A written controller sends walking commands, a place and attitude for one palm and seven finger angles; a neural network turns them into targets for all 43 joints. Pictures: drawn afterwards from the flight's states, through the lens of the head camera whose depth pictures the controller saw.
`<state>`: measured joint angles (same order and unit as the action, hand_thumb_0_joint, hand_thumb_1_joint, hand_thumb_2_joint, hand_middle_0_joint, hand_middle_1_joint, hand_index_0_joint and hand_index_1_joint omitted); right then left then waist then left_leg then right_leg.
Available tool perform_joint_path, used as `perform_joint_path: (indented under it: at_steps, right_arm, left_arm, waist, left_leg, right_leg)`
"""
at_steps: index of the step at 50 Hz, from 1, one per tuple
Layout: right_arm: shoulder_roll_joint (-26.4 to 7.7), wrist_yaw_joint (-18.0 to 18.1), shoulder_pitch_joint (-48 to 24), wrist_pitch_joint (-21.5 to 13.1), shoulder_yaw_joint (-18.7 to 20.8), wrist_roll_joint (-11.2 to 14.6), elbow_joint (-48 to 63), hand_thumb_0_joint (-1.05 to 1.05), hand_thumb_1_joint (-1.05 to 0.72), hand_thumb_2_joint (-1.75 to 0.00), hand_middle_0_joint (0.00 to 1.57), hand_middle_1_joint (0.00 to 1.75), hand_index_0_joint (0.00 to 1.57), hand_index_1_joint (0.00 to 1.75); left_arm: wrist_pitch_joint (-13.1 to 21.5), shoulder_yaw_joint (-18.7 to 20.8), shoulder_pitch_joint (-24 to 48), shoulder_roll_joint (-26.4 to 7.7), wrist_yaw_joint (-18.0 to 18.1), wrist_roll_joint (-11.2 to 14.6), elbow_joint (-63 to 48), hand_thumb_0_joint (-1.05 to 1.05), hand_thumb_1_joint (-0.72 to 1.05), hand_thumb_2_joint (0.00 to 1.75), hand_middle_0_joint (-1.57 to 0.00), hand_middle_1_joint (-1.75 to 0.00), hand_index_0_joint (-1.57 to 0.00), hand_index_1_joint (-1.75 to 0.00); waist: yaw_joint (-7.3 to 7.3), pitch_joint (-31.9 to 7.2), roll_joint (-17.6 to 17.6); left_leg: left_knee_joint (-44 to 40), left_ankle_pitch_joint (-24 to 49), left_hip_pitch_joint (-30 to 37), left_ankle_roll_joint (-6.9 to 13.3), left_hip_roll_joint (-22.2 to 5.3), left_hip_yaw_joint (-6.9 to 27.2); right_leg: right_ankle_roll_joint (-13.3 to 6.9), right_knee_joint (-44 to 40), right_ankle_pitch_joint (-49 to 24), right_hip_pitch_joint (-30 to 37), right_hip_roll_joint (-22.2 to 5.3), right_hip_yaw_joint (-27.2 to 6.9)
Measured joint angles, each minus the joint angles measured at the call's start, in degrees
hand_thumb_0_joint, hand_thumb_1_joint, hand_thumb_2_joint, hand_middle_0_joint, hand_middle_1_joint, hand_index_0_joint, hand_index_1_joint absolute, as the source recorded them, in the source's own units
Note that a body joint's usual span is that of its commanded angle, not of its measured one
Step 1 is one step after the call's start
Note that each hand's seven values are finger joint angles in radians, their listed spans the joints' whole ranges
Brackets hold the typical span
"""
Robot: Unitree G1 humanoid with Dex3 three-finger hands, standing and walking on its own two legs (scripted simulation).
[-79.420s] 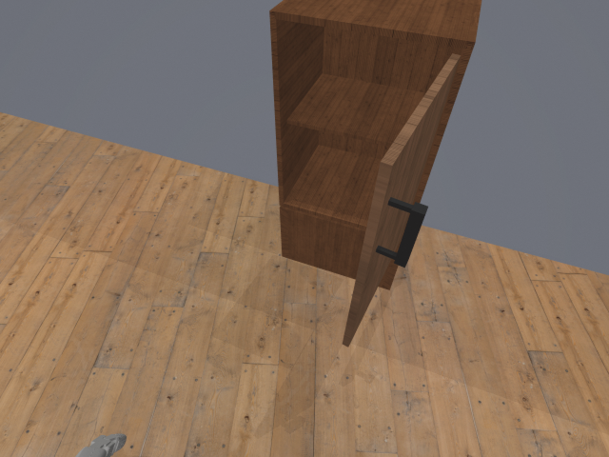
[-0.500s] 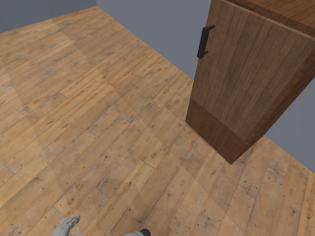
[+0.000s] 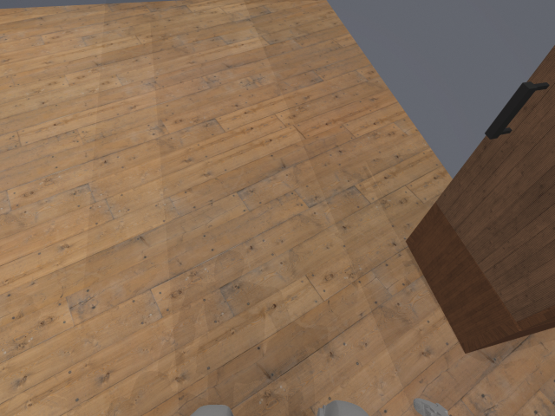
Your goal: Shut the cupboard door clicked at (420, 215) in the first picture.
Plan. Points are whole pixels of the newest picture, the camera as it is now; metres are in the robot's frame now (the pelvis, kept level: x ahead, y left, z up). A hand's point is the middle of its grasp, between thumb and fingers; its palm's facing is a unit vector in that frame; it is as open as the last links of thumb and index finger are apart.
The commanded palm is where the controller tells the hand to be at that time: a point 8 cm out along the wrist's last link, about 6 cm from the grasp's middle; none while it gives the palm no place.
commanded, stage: walk to a spot facing it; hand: left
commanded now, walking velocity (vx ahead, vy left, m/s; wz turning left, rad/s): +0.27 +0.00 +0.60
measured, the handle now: (516, 111) +0.77 -0.50 +0.00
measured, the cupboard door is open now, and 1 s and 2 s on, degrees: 2 2 2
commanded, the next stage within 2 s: turn to face it in 1.02 s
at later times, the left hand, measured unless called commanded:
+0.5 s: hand out of the picture +0.05 +0.14 -0.14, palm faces +0.36 -0.90 -0.23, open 7.4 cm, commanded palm none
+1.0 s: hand (97, 354) +0.20 +0.31 -0.14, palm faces +0.57 -0.79 -0.21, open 7.4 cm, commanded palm none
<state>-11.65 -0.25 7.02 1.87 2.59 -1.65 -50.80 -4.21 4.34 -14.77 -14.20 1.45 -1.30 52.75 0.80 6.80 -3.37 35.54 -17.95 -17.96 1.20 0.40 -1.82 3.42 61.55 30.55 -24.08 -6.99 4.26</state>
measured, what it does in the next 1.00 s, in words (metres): walks ahead, turning left: right foot, then left foot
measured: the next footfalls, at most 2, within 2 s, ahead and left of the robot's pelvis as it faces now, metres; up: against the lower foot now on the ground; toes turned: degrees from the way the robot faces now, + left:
right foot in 0.24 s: +0.11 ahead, -0.14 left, +0.00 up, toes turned +3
left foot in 0.72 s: +0.22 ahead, +0.16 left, +0.00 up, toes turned +36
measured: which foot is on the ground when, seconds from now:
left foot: down 0.00-0.24, up 0.26-0.70, down 0.72-1.00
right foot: up 0.00-0.22, down 0.24-0.72, up 0.74-1.00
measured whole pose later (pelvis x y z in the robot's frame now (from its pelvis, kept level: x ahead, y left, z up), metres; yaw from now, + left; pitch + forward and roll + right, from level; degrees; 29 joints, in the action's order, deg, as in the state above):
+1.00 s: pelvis +0.23 +0.09 +0.02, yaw +34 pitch +0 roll +0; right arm -10.3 0.4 14.3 -2.3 1.6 -1.5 -55.2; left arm 0.2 4.8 -10.4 -12.5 -1.1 -2.0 51.0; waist -0.2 3.5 -1.5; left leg 24.3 -13.8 -11.0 5.1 3.3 -3.7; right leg 3.7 59.3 11.9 -34.8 -9.1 1.5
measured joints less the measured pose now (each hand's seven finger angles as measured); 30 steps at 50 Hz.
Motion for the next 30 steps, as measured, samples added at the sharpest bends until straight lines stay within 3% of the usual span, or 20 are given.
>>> perform_joint_path:
  at_steps: [4, 11, 12, 14, 15, 17, 20, 24, 30]
  right_arm:
    - [-0.2, 0.4, 1.4, 0.0, -0.3, -0.4, -0.1, 0.01, -0.91, -0.9, 0.2, 0.3, 0.2, 0.3]
    - [-1.3, -0.1, 5.2, 0.5, 0.4, -0.5, -1.5, 0.01, -0.91, -0.9, 0.2, 0.3, 0.2, 0.3]
    - [-1.3, -0.1, 6.1, 0.7, 0.6, -0.4, -1.7, 0.01, -0.91, -0.9, 0.2, 0.3, 0.2, 0.3]
    - [-1.8, 0.0, 6.8, 1.3, 1.3, -0.1, -2.7, 0.01, -0.91, -0.9, 0.2, 0.3, 0.2, 0.3]
    - [-2.1, -0.2, 7.1, 1.7, 1.6, -0.2, -3.1, 0.01, -0.91, -0.9, 0.2, 0.3, 0.2, 0.3]
    - [-2.4, -0.7, 7.3, 2.1, 1.9, -0.6, -3.6, 0.01, -0.91, -0.9, 0.2, 0.3, 0.2, 0.3]
    - [-2.4, -1.6, 7.2, 1.7, 2.3, -0.6, -3.5, 0.01, -0.91, -0.9, 0.2, 0.3, 0.2, 0.3]
    - [-1.8, -2.1, 6.8, 1.3, 2.2, -0.3, -3.5, 0.01, -0.91, -0.9, 0.19, 0.3, 0.2, 0.3]
    - [-0.6, -2.7, 3.1, 1.4, 1.0, -0.4, -3.9, 0.01, -0.91, -0.9, 0.19, 0.3, 0.2, 0.3]
  left_arm:
    - [0.5, 0.3, 1.6, 0.0, -1.1, -0.1, -1.1, 0.0, 0.91, 0.9, -0.2, -0.3, -0.2, -0.3]
    - [2.8, -0.1, 2.8, 0.4, -2.7, -0.4, -3.4, 0.0, 0.91, 0.9, -0.2, -0.3, -0.2, -0.3]
    - [3.6, -0.1, 2.3, 0.1, -2.9, -0.6, -4.0, 0.0, 0.91, 0.9, -0.2, -0.3, -0.2, -0.3]
    - [4.8, -0.4, 2.1, 0.7, -2.3, -0.9, -4.3, 0.0, 0.91, 0.9, -0.2, -0.3, -0.2, -0.3]
    - [4.9, -0.6, 1.6, 1.3, -1.9, -0.7, -4.2, 0.0, 0.91, 0.9, -0.2, -0.3, -0.2, -0.3]
    - [5.1, -0.7, -0.1, 2.3, -1.4, -0.6, -3.5, 0.0, 0.91, 0.9, -0.2, -0.3, -0.2, -0.3]
    - [5.6, -0.9, -2.5, 3.5, -1.2, -0.4, -1.4, 0.0, 0.91, 0.9, -0.2, -0.3, -0.2, -0.3]
    - [6.6, -1.2, -4.8, 5.1, -1.0, -0.4, 0.8, 0.0, 0.91, 0.9, -0.2, -0.3, -0.2, -0.3]
    - [7.4, -1.5, -7.6, 6.3, -1.0, -0.7, 3.1, 0.0, 0.9, 0.9, -0.2, -0.3, -0.2, -0.3]
  waist:
    - [-0.34, -1.6, 1.9]
    - [-1.47, -4.3, 4.6]
    - [-1.53, -5.0, 4.4]
    - [-1.15, -5.1, 4.9]
    - [-1.17, -5.1, 5.2]
    - [-1.08, -5.4, 5.0]
    - [-1.89, -5.6, 4.5]
    - [-2.22, -4.8, 4.0]
    - [0.07, -1.9, 3.2]
  left_leg:
    - [-3.6, 2.1, 1.6, -0.4, -0.1, 3.0]
    - [-2.8, 0.5, 2.0, -1.2, 0.4, 7.2]
    - [-0.1, -2.4, 0.8, -1.0, 1.0, 7.8]
    - [12.5, -10.0, -3.9, -0.6, 1.9, 7.9]
    - [19.5, -10.4, -6.5, -0.5, 2.0, 7.3]
    - [29.7, -7.0, -10.9, -0.8, 1.5, 4.9]
    - [35.3, 0.6, -15.1, -1.7, -0.8, 2.5]
    - [31.6, 4.4, -17.0, -2.1, -3.2, 1.1]
    - [16.0, 2.8, -14.9, -1.0, -4.7, -3.1]
  right_leg:
    - [0.4, -2.8, -4.2, -2.1, 1.3, -1.7]
    - [0.1, -21.6, -8.6, 3.3, 3.9, -0.4]
    - [-0.3, -25.8, -8.2, 5.2, 4.1, -0.2]
    - [-2.7, -25.1, -11.7, 5.4, 3.7, 1.3]
    - [-3.6, -25.1, -11.8, 6.2, 3.3, 2.4]
    - [-4.3, -27.6, -11.9, 8.5, 2.5, 3.7]
    - [-4.1, -33.6, -13.5, 12.8, 1.7, 6.1]
    - [-3.7, -38.9, -13.8, 17.6, 1.1, 10.3]
    - [-1.8, -39.5, -10.1, 23.2, 0.2, 16.4]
